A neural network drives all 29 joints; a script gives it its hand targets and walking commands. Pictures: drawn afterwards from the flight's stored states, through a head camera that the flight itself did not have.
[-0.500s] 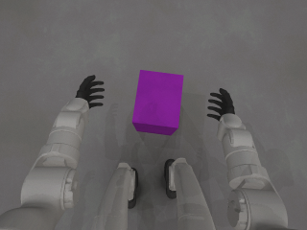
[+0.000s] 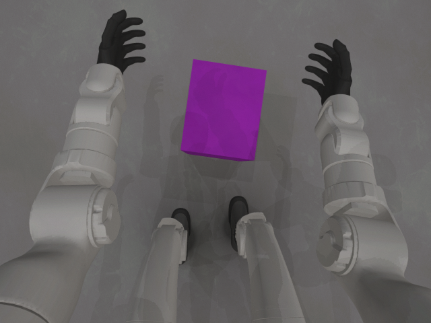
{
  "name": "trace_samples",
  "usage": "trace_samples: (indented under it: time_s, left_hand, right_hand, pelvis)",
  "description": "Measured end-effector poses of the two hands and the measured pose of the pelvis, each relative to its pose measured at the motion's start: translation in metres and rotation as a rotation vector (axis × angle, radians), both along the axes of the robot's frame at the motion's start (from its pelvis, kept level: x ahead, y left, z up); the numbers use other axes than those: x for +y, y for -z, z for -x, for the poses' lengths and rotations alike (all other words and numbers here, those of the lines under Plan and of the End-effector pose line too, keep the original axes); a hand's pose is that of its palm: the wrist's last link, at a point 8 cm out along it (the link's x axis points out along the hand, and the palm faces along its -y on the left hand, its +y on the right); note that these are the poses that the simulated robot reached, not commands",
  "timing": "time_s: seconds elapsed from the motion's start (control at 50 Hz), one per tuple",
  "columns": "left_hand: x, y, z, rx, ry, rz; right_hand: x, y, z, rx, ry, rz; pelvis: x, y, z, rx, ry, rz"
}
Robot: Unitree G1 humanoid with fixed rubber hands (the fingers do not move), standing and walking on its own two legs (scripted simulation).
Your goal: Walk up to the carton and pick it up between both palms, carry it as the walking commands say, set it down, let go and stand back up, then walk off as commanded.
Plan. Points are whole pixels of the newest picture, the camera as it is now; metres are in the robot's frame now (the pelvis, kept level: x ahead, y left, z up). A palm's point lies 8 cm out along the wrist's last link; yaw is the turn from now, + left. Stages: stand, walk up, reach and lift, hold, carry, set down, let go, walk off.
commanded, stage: reach and lift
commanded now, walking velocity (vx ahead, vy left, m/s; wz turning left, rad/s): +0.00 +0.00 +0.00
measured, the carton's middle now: (220, 119) +0.49 -0.04 -0.51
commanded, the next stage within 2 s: none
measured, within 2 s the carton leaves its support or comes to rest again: neither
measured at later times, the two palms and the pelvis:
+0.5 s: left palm (136, 94) +0.51 +0.15 -0.24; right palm (303, 111) +0.46 -0.21 -0.24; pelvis -0.02 +0.00 -0.11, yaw +0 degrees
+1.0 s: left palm (152, 109) +0.50 +0.15 -0.39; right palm (280, 121) +0.47 -0.20 -0.39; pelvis -0.04 +0.00 -0.23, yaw +0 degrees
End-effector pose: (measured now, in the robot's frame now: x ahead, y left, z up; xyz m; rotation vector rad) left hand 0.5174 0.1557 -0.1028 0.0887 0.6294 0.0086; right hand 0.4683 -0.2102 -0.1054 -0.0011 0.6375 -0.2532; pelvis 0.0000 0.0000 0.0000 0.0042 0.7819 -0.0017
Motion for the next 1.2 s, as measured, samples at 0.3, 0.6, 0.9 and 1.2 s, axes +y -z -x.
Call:
trace_samples:
  time_s: [0.3,0.6,0.9,1.2]
  left_hand:
    - [-0.007,0.061,0.004,0.023,0.004,-0.012]
    - [0.0,0.174,0.011,0.029,-0.025,-0.016]
    - [-0.004,0.259,0.011,0.063,-0.019,-0.01]
    - [-0.01,0.343,0.014,0.093,-0.009,-0.001]
  right_hand:
    - [0.002,0.06,0.002,0.022,0.01,-0.006]
    - [-0.002,0.165,0.001,0.025,0.013,-0.005]
    - [0.007,0.254,0.002,0.067,0.002,-0.015]
    - [0.009,0.337,0.005,0.108,0.009,-0.017]
  pelvis:
    - [0.003,0.045,0.005,0.079,-0.006,0.01]
    - [0.002,0.142,0.027,0.089,-0.008,0.012]
    - [0.0,0.211,0.039,0.033,-0.014,0.011]
    - [0.003,0.266,0.046,-0.059,-0.02,0.021]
